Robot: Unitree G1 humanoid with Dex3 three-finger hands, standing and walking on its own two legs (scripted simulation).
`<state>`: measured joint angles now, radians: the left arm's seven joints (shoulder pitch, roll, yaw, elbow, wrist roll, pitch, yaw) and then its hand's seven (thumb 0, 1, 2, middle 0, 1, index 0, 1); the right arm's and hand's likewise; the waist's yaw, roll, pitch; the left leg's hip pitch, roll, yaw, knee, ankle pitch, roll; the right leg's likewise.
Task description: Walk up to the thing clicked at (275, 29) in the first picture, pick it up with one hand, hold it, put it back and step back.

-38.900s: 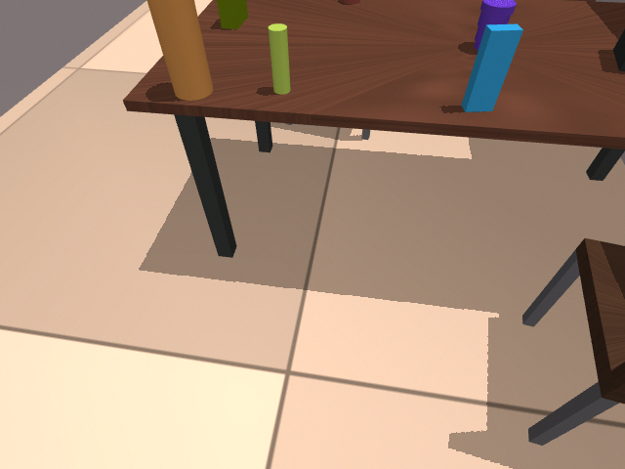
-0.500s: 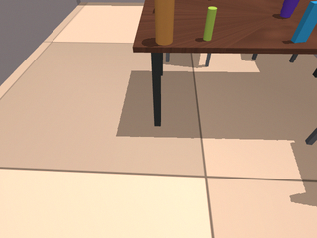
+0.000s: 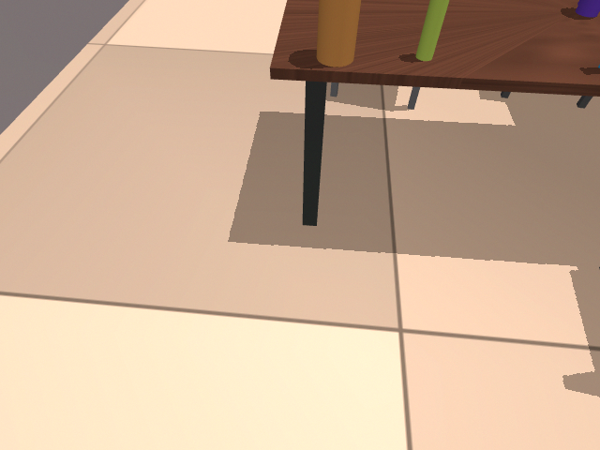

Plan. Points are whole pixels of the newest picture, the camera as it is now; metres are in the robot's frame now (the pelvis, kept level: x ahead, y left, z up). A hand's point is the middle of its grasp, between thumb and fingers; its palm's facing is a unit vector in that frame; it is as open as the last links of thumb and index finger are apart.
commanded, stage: step back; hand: right
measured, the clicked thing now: (432, 26) +1.08 -0.29 +0.05
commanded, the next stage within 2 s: stand in 0.22 s
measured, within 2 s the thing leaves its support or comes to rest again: neither
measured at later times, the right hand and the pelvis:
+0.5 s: hand out of the picture +0.10 -0.25 -0.13, palm faces +0.01 +0.95 -0.33, open 7.4 cm; pelvis +0.00 +0.00 +0.02, yaw -1 degrees
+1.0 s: hand out of the picture +0.06 -0.26 -0.14, palm faces +0.01 +0.94 -0.33, open 7.4 cm; pelvis +0.00 -0.01 +0.02, yaw -1 degrees
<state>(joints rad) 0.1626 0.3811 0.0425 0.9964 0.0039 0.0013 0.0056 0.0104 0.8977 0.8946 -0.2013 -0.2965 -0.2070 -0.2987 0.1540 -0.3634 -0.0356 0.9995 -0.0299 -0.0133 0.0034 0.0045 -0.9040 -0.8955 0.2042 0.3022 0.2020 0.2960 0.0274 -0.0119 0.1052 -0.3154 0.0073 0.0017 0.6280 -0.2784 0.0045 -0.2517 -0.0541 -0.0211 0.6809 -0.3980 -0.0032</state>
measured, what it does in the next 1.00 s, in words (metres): stands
